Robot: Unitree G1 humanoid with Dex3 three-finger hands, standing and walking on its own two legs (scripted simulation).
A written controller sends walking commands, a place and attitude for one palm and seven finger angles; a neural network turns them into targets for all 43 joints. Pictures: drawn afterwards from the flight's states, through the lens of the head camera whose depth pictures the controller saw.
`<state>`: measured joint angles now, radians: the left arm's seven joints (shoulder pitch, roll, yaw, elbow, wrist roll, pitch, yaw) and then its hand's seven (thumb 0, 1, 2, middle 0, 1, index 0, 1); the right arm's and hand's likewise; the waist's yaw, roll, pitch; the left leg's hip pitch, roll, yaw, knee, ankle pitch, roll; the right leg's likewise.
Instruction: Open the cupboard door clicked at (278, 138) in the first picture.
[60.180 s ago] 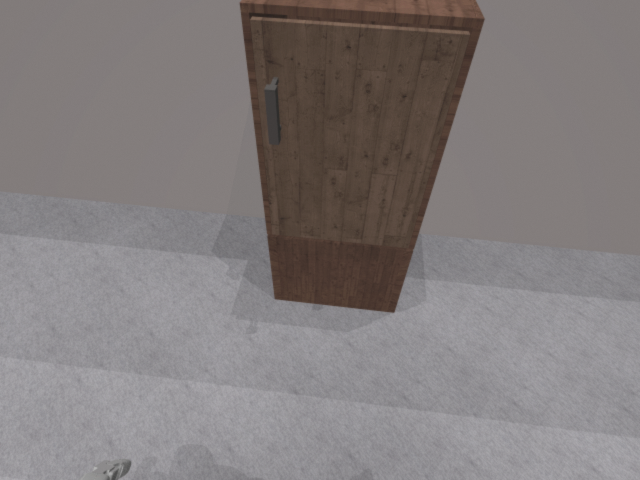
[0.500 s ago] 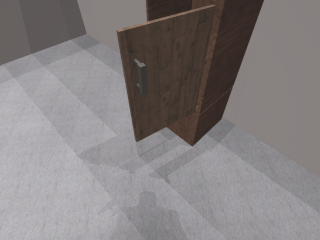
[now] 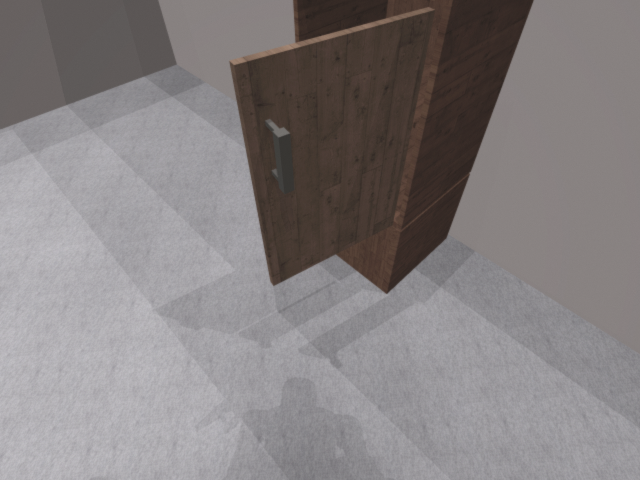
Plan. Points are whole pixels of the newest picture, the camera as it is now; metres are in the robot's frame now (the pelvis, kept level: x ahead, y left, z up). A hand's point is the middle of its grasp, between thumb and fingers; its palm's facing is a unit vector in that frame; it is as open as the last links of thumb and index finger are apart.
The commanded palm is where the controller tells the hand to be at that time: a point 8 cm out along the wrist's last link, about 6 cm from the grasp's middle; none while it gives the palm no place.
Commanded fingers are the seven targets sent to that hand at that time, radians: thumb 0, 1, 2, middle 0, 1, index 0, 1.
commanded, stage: look to check the result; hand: left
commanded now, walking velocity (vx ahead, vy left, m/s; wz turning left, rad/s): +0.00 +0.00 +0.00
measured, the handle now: (278, 156) +0.63 +0.12 +0.04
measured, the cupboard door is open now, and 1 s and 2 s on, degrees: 78 78 78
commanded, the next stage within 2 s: stand and wait in 0.14 s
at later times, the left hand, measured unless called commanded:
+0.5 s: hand out of the picture +0.01 +0.18 -0.17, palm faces +0.03 -0.97 -0.23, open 7.3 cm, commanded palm none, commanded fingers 0.00 0.90 0.90 -0.20 -0.30 -0.20 -0.30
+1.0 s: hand out of the picture +0.03 +0.19 -0.17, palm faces +0.02 -0.97 -0.25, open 7.3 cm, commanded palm none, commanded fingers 0.00 0.90 0.90 -0.20 -0.30 -0.20 -0.30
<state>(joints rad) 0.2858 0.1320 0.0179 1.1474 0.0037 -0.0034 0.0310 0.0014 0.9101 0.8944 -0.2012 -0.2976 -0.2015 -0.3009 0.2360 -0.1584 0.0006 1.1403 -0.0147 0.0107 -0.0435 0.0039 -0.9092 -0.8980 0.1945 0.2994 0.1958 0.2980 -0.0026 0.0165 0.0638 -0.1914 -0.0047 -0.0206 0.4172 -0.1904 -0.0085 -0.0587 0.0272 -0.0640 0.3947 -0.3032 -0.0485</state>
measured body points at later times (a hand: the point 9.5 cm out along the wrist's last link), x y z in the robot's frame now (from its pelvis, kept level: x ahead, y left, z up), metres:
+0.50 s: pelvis +0.00 +0.00 +0.00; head +0.02 -0.01 +0.45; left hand +0.01 +0.24 -0.15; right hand +0.01 -0.23 -0.16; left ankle +0.02 +0.13 -0.74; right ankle -0.05 -0.08 -0.74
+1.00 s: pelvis +0.01 +0.00 +0.00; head +0.03 -0.02 +0.45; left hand +0.03 +0.24 -0.15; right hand +0.04 -0.25 -0.16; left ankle +0.02 +0.13 -0.74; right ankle -0.05 -0.08 -0.74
